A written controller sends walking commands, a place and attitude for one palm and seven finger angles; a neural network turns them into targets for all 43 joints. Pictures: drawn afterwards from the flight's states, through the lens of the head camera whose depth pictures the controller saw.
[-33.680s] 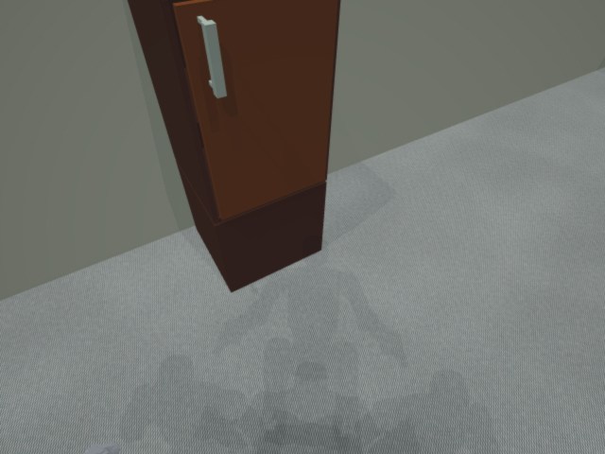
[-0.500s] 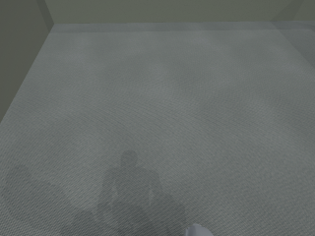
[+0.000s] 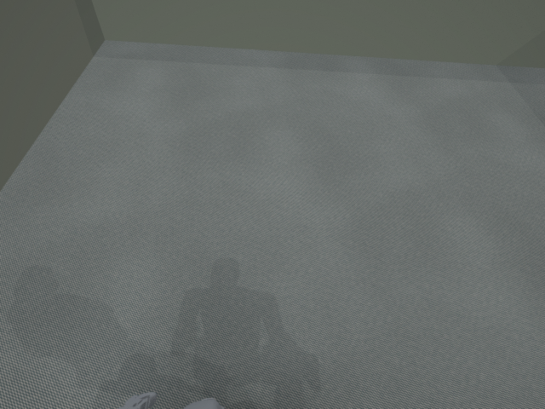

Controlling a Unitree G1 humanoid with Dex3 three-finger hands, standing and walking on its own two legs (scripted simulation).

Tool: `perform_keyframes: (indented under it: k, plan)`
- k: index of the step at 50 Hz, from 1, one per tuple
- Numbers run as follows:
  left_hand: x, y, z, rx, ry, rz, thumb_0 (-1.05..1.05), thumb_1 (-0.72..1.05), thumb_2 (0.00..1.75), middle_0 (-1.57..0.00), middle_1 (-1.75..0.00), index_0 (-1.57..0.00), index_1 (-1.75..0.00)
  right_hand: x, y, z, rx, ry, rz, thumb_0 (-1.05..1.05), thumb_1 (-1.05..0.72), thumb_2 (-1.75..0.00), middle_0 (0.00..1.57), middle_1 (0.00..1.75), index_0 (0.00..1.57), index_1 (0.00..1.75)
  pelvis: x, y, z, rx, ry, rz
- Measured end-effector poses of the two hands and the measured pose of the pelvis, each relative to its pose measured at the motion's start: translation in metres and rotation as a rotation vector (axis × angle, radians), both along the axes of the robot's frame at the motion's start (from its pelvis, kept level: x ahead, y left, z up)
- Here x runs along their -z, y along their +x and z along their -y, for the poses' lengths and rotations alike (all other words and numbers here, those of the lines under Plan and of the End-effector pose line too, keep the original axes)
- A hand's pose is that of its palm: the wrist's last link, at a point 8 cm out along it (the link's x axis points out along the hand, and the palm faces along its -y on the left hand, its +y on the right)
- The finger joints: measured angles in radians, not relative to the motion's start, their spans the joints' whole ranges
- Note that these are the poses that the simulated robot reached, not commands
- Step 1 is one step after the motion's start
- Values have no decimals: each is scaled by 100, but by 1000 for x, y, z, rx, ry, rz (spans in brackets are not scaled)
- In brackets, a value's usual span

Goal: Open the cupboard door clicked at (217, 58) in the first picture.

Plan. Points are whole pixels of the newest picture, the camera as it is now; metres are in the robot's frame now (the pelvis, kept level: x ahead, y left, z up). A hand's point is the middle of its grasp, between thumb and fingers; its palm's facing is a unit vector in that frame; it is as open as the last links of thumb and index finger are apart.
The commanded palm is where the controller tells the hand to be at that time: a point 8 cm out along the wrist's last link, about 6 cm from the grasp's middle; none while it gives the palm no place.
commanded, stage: turn to face it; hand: left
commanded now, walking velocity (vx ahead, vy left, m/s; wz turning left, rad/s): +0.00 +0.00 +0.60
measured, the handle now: out of the picture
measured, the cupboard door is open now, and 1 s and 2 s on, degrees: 40 40 40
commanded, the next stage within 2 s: none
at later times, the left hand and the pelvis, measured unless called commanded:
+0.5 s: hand out of the picture +0.07 +0.16 -0.14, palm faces +0.29 -0.91 -0.29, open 7.4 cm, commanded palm none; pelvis +0.06 -0.06 +0.01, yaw +17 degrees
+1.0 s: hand out of the picture +0.04 +0.18 -0.15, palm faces +0.59 -0.76 -0.27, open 7.4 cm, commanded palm none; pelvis +0.09 -0.05 +0.01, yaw +35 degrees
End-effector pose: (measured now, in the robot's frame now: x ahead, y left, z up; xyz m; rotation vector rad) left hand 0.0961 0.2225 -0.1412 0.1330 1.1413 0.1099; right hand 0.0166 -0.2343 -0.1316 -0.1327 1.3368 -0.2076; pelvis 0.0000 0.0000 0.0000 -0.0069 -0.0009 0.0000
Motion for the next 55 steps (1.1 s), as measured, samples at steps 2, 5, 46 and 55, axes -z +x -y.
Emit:
perform_keyframes:
  k: [2, 5, 46, 55]
  plan:
    - [12, -2, -11, -25, 2, -33, -1, 93, 89, -20, -30, -20, -30, 5, 28, 5, -31, -33, 48, 2, -93, -90, 20, 30, 20, 30, 11, 11, -5, -16, -14, -10]
    - [15, -4, -23, -57, 29, -86, -1, 92, 89, -20, -30, -20, -30, 0, 59, 10, -69, -62, 90, 1, -93, -90, 20, 30, 20, 30, 11, 19, -4, -40, -3, -21]
    - [-9, -112, 13, -632, 50, -146, 1, 91, 89, -20, -30, -20, -30, -17, 284, -36, -688, -4, 183, 1, -91, -90, 20, 30, 20, 30, -4, 77, 44, -566, 1, -15]
    - [-27, -71, 19, -664, 147, -15, 1, 91, 89, -20, -30, -20, -30, 12, 291, -11, -702, 34, 76, 1, -90, -90, 20, 30, 21, 30, 4, 104, 66, -665, 7, -27]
